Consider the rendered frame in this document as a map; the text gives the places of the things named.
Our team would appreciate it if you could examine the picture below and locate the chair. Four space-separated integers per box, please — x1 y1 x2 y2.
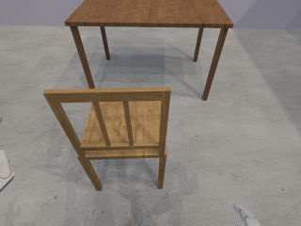
42 87 171 191

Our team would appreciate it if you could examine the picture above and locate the robot right hand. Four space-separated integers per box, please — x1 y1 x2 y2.
231 203 261 226

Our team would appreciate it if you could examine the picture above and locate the robot left hand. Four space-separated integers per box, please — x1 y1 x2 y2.
0 115 15 192

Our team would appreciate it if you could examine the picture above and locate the table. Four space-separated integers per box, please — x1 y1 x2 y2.
64 0 234 101

